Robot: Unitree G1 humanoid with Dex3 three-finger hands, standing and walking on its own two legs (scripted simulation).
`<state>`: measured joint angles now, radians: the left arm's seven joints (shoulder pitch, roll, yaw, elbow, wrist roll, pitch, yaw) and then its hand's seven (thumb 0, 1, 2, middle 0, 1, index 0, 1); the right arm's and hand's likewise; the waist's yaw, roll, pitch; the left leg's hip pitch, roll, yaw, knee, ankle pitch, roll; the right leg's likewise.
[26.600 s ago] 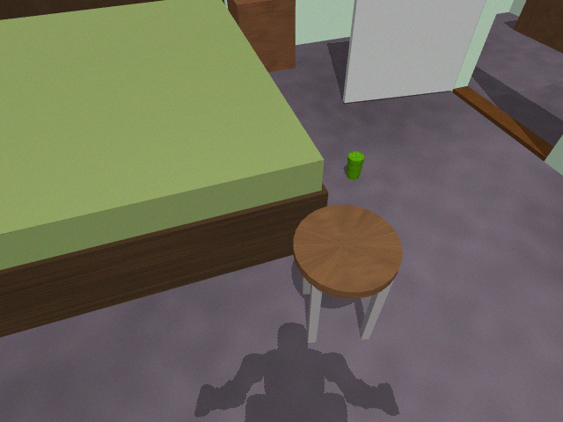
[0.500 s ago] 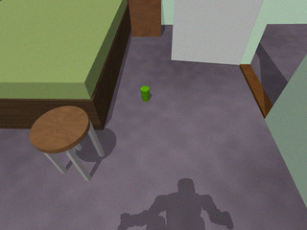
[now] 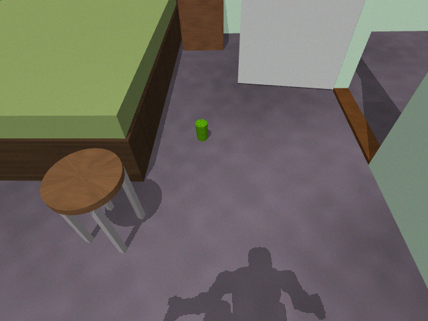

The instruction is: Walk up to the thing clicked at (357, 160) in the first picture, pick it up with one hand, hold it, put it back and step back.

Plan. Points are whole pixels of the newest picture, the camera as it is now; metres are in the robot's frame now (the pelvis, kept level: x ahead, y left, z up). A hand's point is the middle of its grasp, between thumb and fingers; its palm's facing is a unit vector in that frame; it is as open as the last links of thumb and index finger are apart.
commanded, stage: stand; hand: left
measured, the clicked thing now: (201, 130) +1.38 +0.15 -0.71
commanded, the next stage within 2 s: walk up in 0.22 s
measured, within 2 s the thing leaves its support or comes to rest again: neither
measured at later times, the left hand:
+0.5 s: hand out of the picture +0.05 +0.33 -0.17, palm faces +0.08 -0.93 -0.36, open 7.4 cm
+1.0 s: hand (111, 229) +0.37 +0.31 -0.15, palm faces -0.10 -0.92 -0.37, open 7.4 cm
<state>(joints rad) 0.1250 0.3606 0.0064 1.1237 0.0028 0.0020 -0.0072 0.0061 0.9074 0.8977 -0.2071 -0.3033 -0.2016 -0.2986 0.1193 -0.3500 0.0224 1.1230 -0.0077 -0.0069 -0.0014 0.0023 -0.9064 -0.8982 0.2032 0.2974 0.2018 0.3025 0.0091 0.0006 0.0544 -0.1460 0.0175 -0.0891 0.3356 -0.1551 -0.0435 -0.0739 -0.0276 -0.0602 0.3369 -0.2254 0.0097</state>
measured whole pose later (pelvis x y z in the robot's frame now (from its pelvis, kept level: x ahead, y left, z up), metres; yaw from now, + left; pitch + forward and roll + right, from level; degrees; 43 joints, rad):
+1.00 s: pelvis +0.28 +0.03 -0.02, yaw -3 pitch -2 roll +3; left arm 0.23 0.43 0.08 0.94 0.02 -0.01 -0.11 0.01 0.91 0.90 -0.21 -0.30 -0.20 -0.30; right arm 0.35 -0.39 -0.07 0.91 -0.02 -0.08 0.05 0.00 -0.90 -0.90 0.21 0.30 0.21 0.30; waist -0.02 -0.02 0.06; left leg 0.05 0.03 0.14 0.40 -0.41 -0.04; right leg -0.44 -0.11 -0.02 0.59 -0.15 -0.03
